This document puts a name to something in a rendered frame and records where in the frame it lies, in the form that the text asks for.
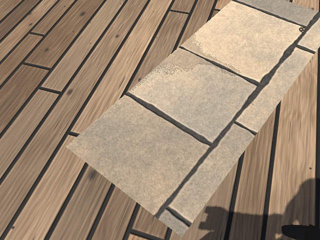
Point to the robot right hand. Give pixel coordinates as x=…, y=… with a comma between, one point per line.
x=301, y=232

